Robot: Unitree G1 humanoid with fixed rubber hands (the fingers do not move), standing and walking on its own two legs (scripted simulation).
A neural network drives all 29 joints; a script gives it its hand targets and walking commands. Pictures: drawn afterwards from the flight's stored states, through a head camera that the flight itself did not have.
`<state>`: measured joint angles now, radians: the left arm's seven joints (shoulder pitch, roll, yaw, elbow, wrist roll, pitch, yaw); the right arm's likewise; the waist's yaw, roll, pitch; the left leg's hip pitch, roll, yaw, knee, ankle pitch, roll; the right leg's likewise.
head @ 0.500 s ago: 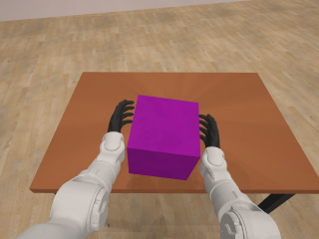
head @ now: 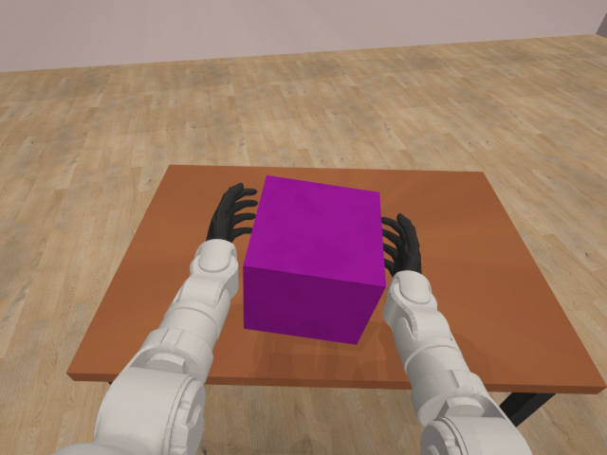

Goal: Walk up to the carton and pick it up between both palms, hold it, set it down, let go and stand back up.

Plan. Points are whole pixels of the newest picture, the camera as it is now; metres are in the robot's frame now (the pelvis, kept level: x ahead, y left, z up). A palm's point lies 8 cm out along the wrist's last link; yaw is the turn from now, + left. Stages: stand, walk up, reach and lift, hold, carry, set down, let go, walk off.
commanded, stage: reach and lift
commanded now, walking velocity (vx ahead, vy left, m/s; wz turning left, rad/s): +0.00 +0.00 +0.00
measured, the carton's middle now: (311, 260) +0.38 +0.00 +0.06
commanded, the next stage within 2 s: hold in 1.86 s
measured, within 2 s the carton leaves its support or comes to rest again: neither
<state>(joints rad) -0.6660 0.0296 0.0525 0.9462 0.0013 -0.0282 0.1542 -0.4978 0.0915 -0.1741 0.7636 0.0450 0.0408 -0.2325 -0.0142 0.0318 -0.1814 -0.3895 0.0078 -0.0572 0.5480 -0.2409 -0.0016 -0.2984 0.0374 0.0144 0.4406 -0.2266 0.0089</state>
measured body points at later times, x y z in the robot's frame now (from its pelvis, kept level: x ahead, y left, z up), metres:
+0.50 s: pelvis +0.00 -0.01 +0.01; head -0.06 +0.00 +0.46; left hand +0.39 +0.12 +0.18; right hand +0.36 -0.13 +0.12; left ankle +0.02 +0.11 -0.74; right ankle +0.00 -0.13 -0.74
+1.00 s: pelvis -0.01 -0.01 +0.01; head -0.08 +0.01 +0.45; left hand +0.36 +0.14 +0.19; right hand +0.35 -0.12 +0.14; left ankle +0.02 +0.11 -0.74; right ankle +0.00 -0.13 -0.74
